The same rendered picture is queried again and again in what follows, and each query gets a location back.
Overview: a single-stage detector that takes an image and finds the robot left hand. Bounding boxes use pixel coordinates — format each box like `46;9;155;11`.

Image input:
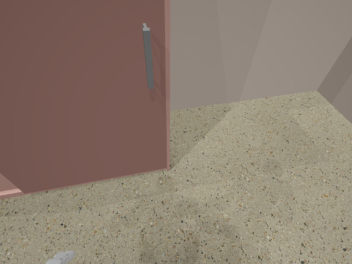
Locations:
46;251;75;264

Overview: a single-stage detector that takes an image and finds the wardrobe door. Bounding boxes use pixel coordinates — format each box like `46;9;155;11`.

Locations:
0;0;167;194
0;173;18;191

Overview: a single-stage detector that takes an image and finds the handle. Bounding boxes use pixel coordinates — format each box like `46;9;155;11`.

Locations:
142;23;154;89

